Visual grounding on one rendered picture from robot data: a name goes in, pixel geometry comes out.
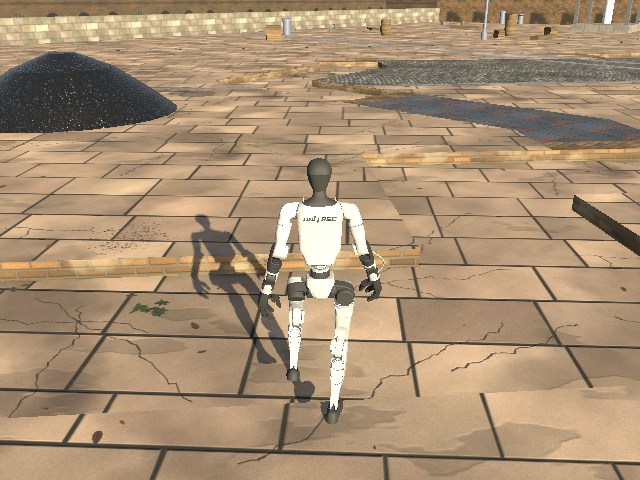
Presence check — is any robot right hand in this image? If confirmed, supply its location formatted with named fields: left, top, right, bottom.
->
left=359, top=278, right=382, bottom=302

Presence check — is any robot left thigh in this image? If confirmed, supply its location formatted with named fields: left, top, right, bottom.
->
left=286, top=277, right=307, bottom=326

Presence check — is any robot right forearm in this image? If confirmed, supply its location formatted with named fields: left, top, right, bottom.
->
left=359, top=240, right=380, bottom=281

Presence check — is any robot left forearm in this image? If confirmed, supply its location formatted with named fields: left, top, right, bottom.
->
left=261, top=243, right=282, bottom=295

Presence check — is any robot thigh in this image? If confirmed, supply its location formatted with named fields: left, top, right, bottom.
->
left=330, top=280, right=355, bottom=358
left=286, top=277, right=307, bottom=326

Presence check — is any robot right thigh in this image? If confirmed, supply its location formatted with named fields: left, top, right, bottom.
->
left=330, top=280, right=355, bottom=358

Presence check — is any robot left hand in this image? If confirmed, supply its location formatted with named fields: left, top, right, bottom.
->
left=258, top=292, right=281, bottom=320

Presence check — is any left robot upper arm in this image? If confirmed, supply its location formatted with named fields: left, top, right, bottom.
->
left=272, top=202, right=299, bottom=259

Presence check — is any right robot upper arm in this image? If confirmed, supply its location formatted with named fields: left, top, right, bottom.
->
left=340, top=201, right=369, bottom=256

